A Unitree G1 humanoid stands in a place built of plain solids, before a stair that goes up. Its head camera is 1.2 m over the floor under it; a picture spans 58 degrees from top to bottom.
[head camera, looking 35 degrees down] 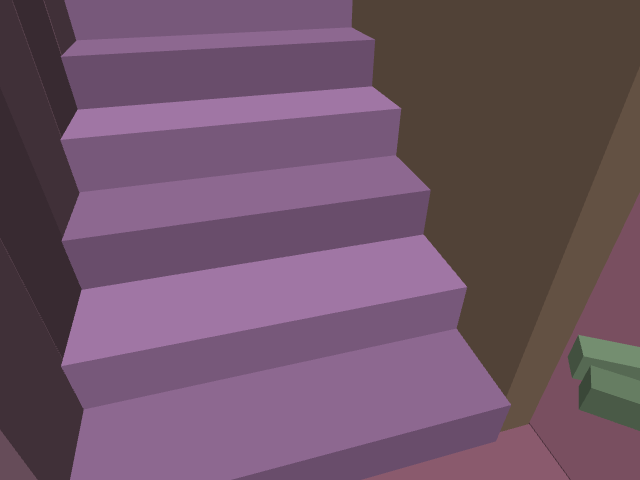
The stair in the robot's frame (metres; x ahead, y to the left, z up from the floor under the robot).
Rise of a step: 0.18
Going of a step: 0.28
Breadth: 1.10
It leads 15 degrees to the left of straight ahead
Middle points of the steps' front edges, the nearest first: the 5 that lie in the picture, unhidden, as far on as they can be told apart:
0.55 0.02 0.18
0.82 0.09 0.35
1.10 0.17 0.53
1.37 0.24 0.70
1.65 0.32 0.88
